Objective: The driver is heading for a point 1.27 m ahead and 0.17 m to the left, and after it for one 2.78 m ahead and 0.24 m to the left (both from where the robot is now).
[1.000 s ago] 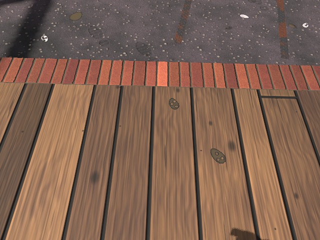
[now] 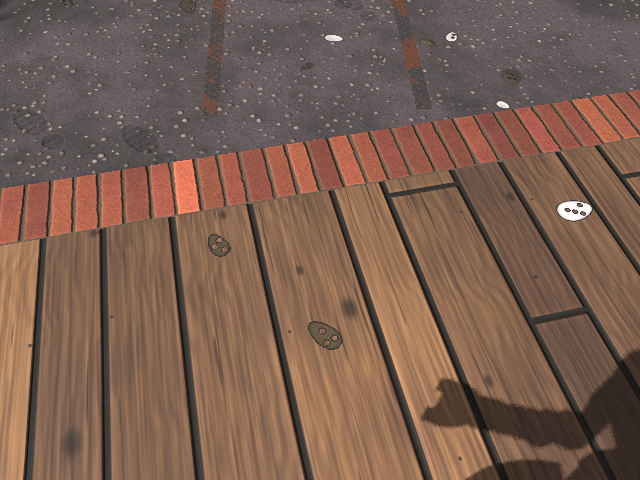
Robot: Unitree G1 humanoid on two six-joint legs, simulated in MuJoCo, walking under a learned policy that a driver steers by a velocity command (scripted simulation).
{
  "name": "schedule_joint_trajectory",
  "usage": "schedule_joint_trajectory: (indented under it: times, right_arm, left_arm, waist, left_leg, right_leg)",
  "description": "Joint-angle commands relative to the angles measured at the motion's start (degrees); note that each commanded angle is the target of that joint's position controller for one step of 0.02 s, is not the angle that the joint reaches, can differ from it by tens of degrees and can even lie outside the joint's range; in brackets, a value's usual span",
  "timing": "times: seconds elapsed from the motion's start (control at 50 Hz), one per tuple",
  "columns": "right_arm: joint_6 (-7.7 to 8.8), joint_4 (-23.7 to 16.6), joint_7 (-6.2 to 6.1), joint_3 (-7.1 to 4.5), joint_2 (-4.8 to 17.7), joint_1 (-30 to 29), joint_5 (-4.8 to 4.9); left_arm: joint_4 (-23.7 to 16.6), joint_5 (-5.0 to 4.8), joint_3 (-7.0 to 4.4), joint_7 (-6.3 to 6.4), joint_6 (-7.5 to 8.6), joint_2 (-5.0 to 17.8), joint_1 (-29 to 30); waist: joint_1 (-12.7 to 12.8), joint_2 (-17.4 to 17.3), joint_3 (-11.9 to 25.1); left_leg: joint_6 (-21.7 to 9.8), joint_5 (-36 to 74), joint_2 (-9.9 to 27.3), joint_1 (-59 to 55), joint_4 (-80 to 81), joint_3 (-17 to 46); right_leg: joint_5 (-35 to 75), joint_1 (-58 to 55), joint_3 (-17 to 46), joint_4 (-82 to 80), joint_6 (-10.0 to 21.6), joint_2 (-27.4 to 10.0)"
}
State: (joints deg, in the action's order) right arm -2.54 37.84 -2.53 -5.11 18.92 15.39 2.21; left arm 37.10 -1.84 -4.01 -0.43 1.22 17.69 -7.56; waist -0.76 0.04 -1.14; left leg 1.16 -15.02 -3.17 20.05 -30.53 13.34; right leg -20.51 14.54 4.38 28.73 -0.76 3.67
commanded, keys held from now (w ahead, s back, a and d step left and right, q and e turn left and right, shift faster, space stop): w+q+shift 0.46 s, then w+e+shift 0.54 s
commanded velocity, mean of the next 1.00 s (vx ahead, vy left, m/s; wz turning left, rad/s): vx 0.85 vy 0.00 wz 0.29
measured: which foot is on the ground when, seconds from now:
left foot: down 0.00-0.00, up 0.02-0.50, down 0.52-0.96, up 0.98-1.00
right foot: down 0.00-0.52, up 0.54-0.96, down 0.98-1.00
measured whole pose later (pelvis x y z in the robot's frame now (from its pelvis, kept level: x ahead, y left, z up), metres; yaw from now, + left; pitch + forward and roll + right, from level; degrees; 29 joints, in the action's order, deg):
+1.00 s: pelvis +0.63 +0.26 -0.04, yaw +15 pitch -1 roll +2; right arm 4.0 47.2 -1.9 -2.9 15.5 22.8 -0.8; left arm 39.1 -2.9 -2.3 -3.2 2.8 16.2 -10.4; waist 0.8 2.0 -2.2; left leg 0.8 -23.7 -2.1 -10.5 -41.0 -13.9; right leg -7.7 31.6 -5.9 38.4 9.0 2.6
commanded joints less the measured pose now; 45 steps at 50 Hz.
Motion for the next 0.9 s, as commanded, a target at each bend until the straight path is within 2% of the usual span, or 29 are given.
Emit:
schedule_joint_trajectory:
  times: [0.02, 0.04, 0.06, 0.08, 0.1, 0.12, 0.16, 0.28, 0.34, 0.38, 0.42, 0.44, 0.46, 0.48, 0.5, 0.52, 0.54, 0.56, 0.58, 0.6, 0.62, 0.64, 0.66, 0.68, 0.72, 0.78, 0.82, 0.86, 0.9]
  right_arm:
    - [1.78, -7.9, 0.65, 0.85, -1.8, -5.5, -0.6]
    - [3.31, -11.1, 1.02, 0.47, 1.2, -6.8, 0.59]
    - [3.73, -10.1, 1.35, -0.39, 5.0, -7.3, 0.51]
    - [3.75, -8.6, 1.71, -1.01, 6.5, -6.2, -0.05]
    - [3.89, -7.3, 2.06, -1.0, 6.1, -4.7, -0.62]
    - [4.15, -6.9, 2.59, -0.69, 5.0, -4.7, -0.54]
    - [4.53, -7.0, 3.22, -0.09, 3.4, -5.1, 0.24]
    - [4.55, -9.0, 4.66, 0.73, 2.3, -11.4, 0.99]
    - [5.06, -10.2, 6.31, 1.81, 0.4, -16.2, 0.93]
    - [5.63, -11.4, 7.63, 2.71, -1.3, -19.7, 0.97]
    - [5.82, -11.9, 8.32, 2.79, -1.1, -20.2, 1.02]
    - [5.56, -11.8, 8.21, 2.23, 0.0, -18.6, 1.03]
    - [5.12, -11.0, 7.98, 1.24, 1.8, -13.3, 1.16]
    - [4.67, -9.2, 7.6, -0.3, 4.6, -4.7, 0.74]
    - [4.27, -5.6, 6.32, -2.71, 8.3, 9.3, 0.65]
    - [3.59, -1.7, 4.74, -2.79, 9.9, 15.0, 0.57]
    - [5.07, -3.8, 4.17, -2.33, 12.7, 12.1, -1.33]
    - [5.93, -2.6, 4.26, -1.55, 7.0, 14.7, -2.09]
    - [6.8, -1.0, 4.34, -1.05, 6.6, 12.6, -2.47]
    - [7.75, -0.6, 4.49, -0.44, 4.7, 7.6, -2.43]
    - [8.4, -0.5, 4.61, 0.43, 1.5, 3.6, -3.18]
    - [8.8, -0.4, 4.7, 1.01, -0.8, 1.2, -3.7]
    - [9.27, 0.3, 4.95, 1.12, -2.0, 0.3, -3.27]
    - [9.74, 1.1, 5.09, 1.12, -2.2, -0.1, -2.88]
    - [10.49, 1.8, 4.83, 0.7, -0.9, -0.2, -3.15]
    - [11.31, 2.9, 3.51, 0.92, -0.5, 1.7, -3.55]
    - [11.58, 3.9, 2.48, 0.93, 0.9, 4.4, -3.31]
    - [11.05, 4.8, 1.52, 0.83, 2.9, 5.9, -3.02]
    - [9.48, 5.1, 0.2, 0.39, 5.8, 6.5, -3.18]
  left_arm:
    - [0.3, 1.36, -3.2, 0.5, 1.44, 10.3, -14.6]
    - [-1.0, 4.05, -3.53, 0.01, 2.63, 13.1, -9.3]
    - [-2.2, 3.15, -2.78, 0.51, 3.63, 9.8, -4.9]
    - [-1.9, 2.01, -2.02, 1.02, 4.06, 7.4, -4.2]
    - [-1.7, 1.67, -1.68, 1.37, 4.3, 6.6, -5.0]
    - [-0.7, 1.88, -1.42, 1.6, 4.63, 6.2, -7.0]
    - [0.9, 2.48, -1.17, 1.53, 5.3, 6.0, -11.2]
    - [4.7, 3.66, -0.35, 1.18, 5.22, 5.2, -17.1]
    - [6.6, 3.55, -0.16, 1.45, 4.74, 5.6, -19.3]
    - [7.9, 3.27, -0.17, 1.82, 4.06, 6.7, -20.6]
    - [7.9, 3.35, -0.52, 2.56, 3.32, 9.7, -18.7]
    - [8.2, 3.12, -0.88, 3.14, 2.9, 11.4, -19.3]
    - [8.2, 2.83, -1.31, 3.62, 2.39, 13.2, -18.6]
    - [8.1, 2.36, -1.35, 3.56, 2.34, 13.8, -18.4]
    - [7.9, 2.05, -0.68, 2.9, 2.9, 12.6, -16.6]
    - [7.2, 2.62, 1.15, 2.26, 4.09, 6.3, -17.6]
    - [3.8, 0.13, 3.44, 1.13, 6.57, 0.8, -24.9]
    - [3.5, -2.51, 1.61, 0.99, 8.07, 8.2, -14.5]
    - [0.9, -4.39, 1.6, 1.13, 8.11, 7.3, -9.6]
    - [1.6, -3.66, 2.0, 1.4, 7.54, 5.3, -9.3]
    - [3.0, -2.72, 1.66, 1.31, 6.17, 4.8, -11.3]
    - [4.9, -2.5, 1.44, 0.91, 4.37, 4.0, -15.0]
    - [6.0, -2.16, 1.32, 0.77, 2.78, 2.9, -16.4]
    - [6.5, -1.99, 1.36, 0.67, 1.51, 1.8, -16.3]
    - [5.2, -1.38, 1.43, 0.64, 0.68, 1.0, -12.1]
    - [2.8, -0.76, 1.49, 0.23, 2.03, 1.2, -4.9]
    - [1.9, -0.55, 1.75, -0.89, 3.19, 0.6, -1.3]
    - [0.3, -0.77, 2.05, -2.38, 4.02, -0.2, 2.1]
    - [-0.9, -0.96, 1.11, -3.59, 4.22, 1.9, 2.2]
  waist:
    - [6.4, 8.4, 7.7]
    - [3.7, 12.4, 1.8]
    - [2.5, 9.6, -2.4]
    - [2.2, 7.4, -3.4]
    - [2.3, 5.9, -2.4]
    - [3.1, 5.7, -2.8]
    - [4.3, 5.5, -2.9]
    - [6.4, 4.6, -9.1]
    - [7.6, 2.6, -11.8]
    - [8.0, 2.2, -12.6]
    - [5.4, 4.7, -9.7]
    - [3.3, 7.5, -6.6]
    - [-0.8, 10.3, -3.0]
    - [-5.9, 10.8, 1.9]
    - [-13.3, 8.7, 7.5]
    - [-11.8, -2.5, 9.1]
    - [-3.8, -14.0, 21.8]
    - [-10.5, -2.9, 20.9]
    - [-8.1, -0.6, 9.4]
    - [-4.3, 5.3, 3.2]
    - [-1.1, 3.6, 0.0]
    - [1.6, 0.2, -1.8]
    - [2.7, -1.6, -2.8]
    - [3.3, -1.9, -4.1]
    - [2.7, -2.3, -6.5]
    - [0.4, -2.4, -8.3]
    - [-1.3, -0.3, -7.9]
    - [-2.0, -1.3, -8.0]
    - [-0.3, -4.8, -4.5]
  left_leg:
    - [-1.7, -19.2, -2.5, 29.3, -18.7, -0.1]
    - [-1.5, -12.5, 3.3, 36.6, -26.9, 0.6]
    - [-1.2, -7.2, 5.7, 37.8, -31.5, -0.8]
    - [-0.5, -2.9, 6.5, 38.2, -33.7, -2.2]
    - [-0.1, 0.4, 7.3, 36.6, -36.3, -3.5]
    - [-0.1, 3.9, 7.8, 36.2, -39.1, -4.7]
    - [-0.5, 8.9, 8.6, 36.3, -43.2, -6.3]
    - [-0.1, 16.3, 9.2, 39.1, -37.6, -8.6]
    - [-1.7, 16.8, 9.2, 38.4, -29.5, -13.2]
    - [-3.5, 14.8, 8.4, 36.3, -23.5, -17.6]
    - [-6.2, 11.0, 4.0, 24.2, -17.4, -24.1]
    - [-7.3, 8.7, 1.1, 18.6, -17.4, -26.4]
    - [-8.7, 5.6, -0.9, 11.4, -17.2, -26.7]
    - [-11.3, 3.3, -2.2, -2.3, -15.4, -24.3]
    - [-15.1, 8.2, -1.6, -23.1, -6.3, -18.4]
    - [-16.1, 3.2, 7.1, -40.9, -6.1, -4.0]
    - [-26.0, -15.4, 23.1, -53.0, 3.9, 31.6]
    - [-22.2, -23.8, 22.8, -47.0, 13.5, 32.4]
    - [-20.1, -21.2, 22.5, -36.0, 16.9, 25.1]
    - [-18.2, -15.4, 21.1, -25.5, 18.3, 18.1]
    - [-16.8, -11.0, 18.6, -18.0, 18.6, 10.5]
    - [-14.8, -6.9, 16.4, -11.8, 19.5, 3.2]
    - [-13.2, -2.8, 14.8, -7.9, 19.9, -2.1]
    - [-11.5, 1.6, 13.7, -5.1, 20.4, -7.1]
    - [-8.2, 9.7, 11.1, -1.7, 22.5, -15.2]
    - [-5.4, 19.9, 7.8, -3.2, 24.5, -22.8]
    - [-3.0, 27.5, 8.4, -8.6, 25.1, -24.7]
    - [-0.7, 38.3, 10.3, -15.6, 24.0, -26.2]
    - [1.1, 62.5, 11.9, -24.5, 17.3, -27.0]
  right_leg:
    - [-15.7, -29.4, 25.3, -14.0, 6.4, -22.7]
    - [-28.2, -19.9, 38.6, -20.0, 11.2, -29.1]
    - [-27.7, -17.6, 33.8, -20.9, 10.9, -26.9]
    - [-21.4, -17.7, 25.9, -20.4, 8.7, -23.6]
    - [-15.1, -17.8, 19.5, -19.9, 6.7, -20.8]
    - [-8.5, -17.2, 13.9, -19.7, 5.5, -18.8]
    - [-1.5, -16.6, 6.3, -19.7, 4.5, -16.8]
    - [8.7, -16.3, -5.5, -22.2, 4.0, -16.7]
    - [16.6, -18.8, -11.0, -22.6, 2.8, -17.2]
    - [28.0, -21.2, -14.4, -21.1, 1.9, -17.7]
    - [60.4, -20.0, -19.3, -15.5, 0.9, -17.0]
    - [78.0, -21.4, -19.8, -10.8, 1.2, -17.9]
    - [89.7, -21.6, -19.8, -3.4, 1.7, -19.4]
    - [93.4, -17.1, -18.1, 7.1, 3.7, -21.2]
    - [84.9, -7.4, -16.9, 21.1, 5.2, -20.3]
    - [18.1, 11.5, -14.4, 42.9, 5.0, -12.9]
    - [-10.2, 27.5, -3.6, 60.7, 5.0, -4.7]
    - [-3.7, 29.8, 4.1, 61.2, 6.6, -6.3]
    - [0.0, 31.8, 3.3, 58.5, 6.9, -7.6]
    - [3.6, 29.8, 3.7, 54.4, 6.2, -10.4]
    - [6.7, 27.0, 4.1, 51.8, 5.3, -12.3]
    - [9.5, 23.3, 4.7, 50.7, 4.5, -14.0]
    - [10.3, 22.1, 4.4, 49.8, 3.7, -14.9]
    - [11.0, 22.8, 4.3, 49.2, 2.8, -15.3]
    - [16.8, 25.2, 3.3, 45.1, 1.5, -14.4]
    - [28.3, 26.1, -1.3, 31.8, 1.1, -11.1]
    - [34.6, 24.8, -4.9, 22.5, 2.5, -9.2]
    - [35.9, 24.1, -8.4, 13.8, 4.3, -6.9]
    - [32.7, 20.9, -13.2, 9.9, 6.4, -2.4]
Keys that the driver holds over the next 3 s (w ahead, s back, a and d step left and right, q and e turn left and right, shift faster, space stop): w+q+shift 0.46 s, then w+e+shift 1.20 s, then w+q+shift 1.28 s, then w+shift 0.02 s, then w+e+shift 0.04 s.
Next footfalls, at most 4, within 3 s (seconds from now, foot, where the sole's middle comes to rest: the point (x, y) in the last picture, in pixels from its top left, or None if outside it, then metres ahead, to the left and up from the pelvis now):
0.52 left None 0.36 0.23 -0.77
0.98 right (209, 323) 0.82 0.28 -0.77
1.40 left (141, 206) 1.20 0.50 -0.77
1.88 right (303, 136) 1.48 0.06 -0.77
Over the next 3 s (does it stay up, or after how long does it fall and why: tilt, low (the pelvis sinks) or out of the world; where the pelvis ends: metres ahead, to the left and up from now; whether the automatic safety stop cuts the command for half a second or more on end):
stays up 2.24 0.14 -0.12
